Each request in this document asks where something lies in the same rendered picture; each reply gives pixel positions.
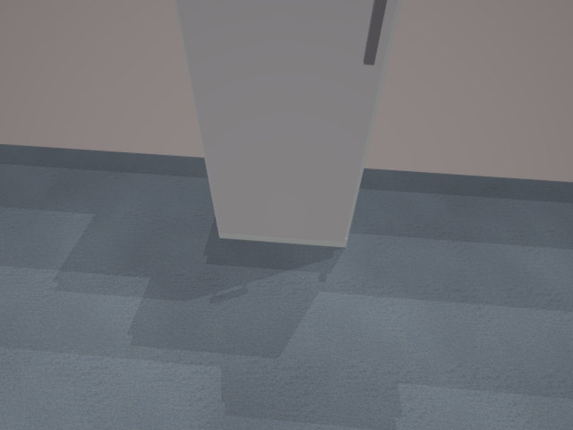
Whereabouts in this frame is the fridge door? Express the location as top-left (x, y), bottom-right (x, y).
top-left (176, 0), bottom-right (398, 243)

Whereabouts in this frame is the handle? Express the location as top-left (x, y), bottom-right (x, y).
top-left (363, 0), bottom-right (387, 65)

